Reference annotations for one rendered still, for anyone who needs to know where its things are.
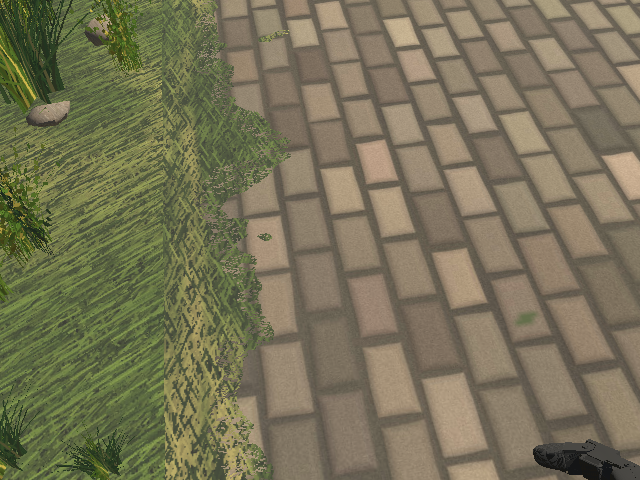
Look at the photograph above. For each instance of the right robot hand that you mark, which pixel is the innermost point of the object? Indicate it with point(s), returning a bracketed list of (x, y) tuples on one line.
[(591, 459)]

